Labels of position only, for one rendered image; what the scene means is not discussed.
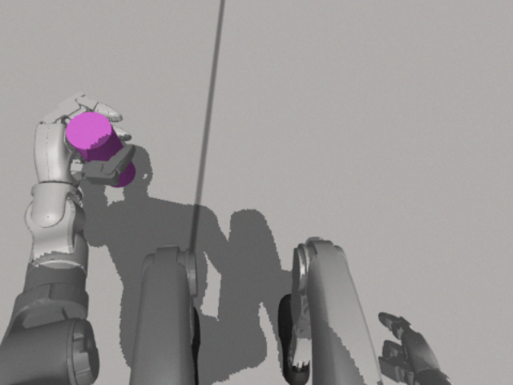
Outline right robot arm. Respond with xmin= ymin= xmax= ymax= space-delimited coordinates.
xmin=413 ymin=369 xmax=454 ymax=385

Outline right robot foot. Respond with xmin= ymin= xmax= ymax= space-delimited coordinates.
xmin=278 ymin=294 xmax=310 ymax=385

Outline can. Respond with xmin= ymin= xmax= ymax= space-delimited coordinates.
xmin=66 ymin=112 xmax=135 ymax=188

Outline left robot hand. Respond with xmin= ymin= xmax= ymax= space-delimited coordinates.
xmin=34 ymin=91 xmax=135 ymax=188

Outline left robot arm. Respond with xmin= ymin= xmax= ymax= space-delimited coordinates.
xmin=0 ymin=181 xmax=99 ymax=385

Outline right robot hand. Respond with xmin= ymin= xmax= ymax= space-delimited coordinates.
xmin=378 ymin=312 xmax=441 ymax=385

